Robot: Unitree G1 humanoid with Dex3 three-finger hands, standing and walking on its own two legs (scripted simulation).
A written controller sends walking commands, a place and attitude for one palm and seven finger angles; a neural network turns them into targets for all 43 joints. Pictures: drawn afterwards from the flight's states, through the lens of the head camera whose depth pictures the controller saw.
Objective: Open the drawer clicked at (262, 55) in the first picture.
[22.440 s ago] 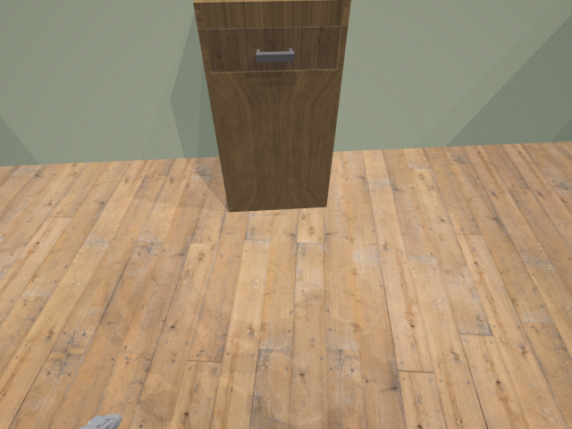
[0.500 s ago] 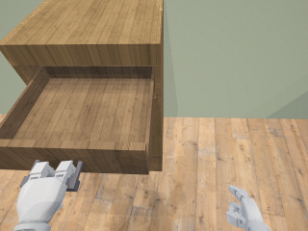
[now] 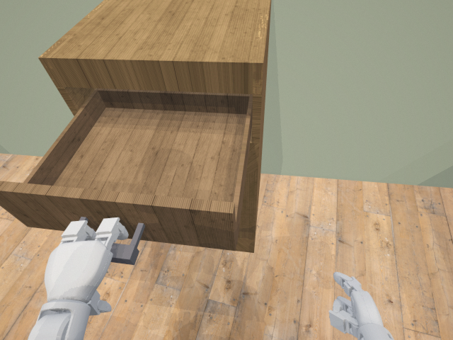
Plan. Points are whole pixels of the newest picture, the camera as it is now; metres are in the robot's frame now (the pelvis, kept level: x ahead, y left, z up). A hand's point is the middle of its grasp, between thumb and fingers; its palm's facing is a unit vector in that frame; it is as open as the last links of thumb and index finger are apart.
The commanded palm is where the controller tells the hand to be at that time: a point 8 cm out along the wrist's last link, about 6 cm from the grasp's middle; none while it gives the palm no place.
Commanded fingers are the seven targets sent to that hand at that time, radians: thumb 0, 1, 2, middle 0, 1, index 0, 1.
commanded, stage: lift the hand off the handle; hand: left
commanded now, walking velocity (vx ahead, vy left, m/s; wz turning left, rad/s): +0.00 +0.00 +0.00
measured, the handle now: (105, 238) +0.26 +0.26 +0.04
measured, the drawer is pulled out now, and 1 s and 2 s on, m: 0.30 0.29 0.29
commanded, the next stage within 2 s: draw the hand back to the body in 1.68 s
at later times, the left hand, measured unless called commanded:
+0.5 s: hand (106, 261) +0.22 +0.24 +0.03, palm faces +0.01 -0.04 -1.00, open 13.5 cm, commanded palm +0.20 +0.25 +0.09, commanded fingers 0.00 -0.50 0.30 -0.30 -1.20 -0.30 -1.20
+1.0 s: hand (88, 238) +0.23 +0.25 +0.10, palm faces +0.06 -0.04 -1.00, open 13.3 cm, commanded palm +0.20 +0.25 +0.16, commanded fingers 0.00 -0.50 0.30 -0.30 -1.20 -0.30 -1.20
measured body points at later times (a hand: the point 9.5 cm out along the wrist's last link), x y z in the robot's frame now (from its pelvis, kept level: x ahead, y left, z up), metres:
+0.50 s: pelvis -0.01 -0.01 +0.00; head +0.02 -0.04 +0.45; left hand +0.22 +0.24 +0.08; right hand +0.19 -0.23 -0.11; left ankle -0.04 +0.10 -0.71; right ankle +0.03 -0.10 -0.71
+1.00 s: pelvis +0.00 +0.00 +0.02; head +0.01 -0.05 +0.47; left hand +0.22 +0.25 +0.15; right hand +0.23 -0.21 -0.08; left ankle -0.04 +0.10 -0.71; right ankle +0.03 -0.10 -0.71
